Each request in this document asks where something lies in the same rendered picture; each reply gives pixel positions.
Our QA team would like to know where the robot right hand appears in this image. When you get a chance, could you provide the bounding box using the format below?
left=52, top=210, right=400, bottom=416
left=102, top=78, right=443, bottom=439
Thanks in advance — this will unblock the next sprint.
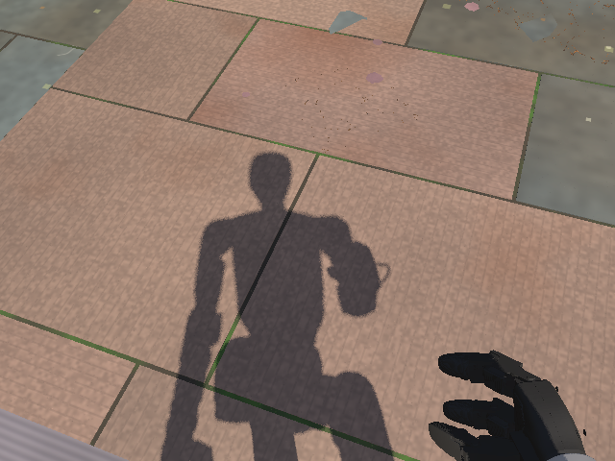
left=429, top=350, right=586, bottom=461

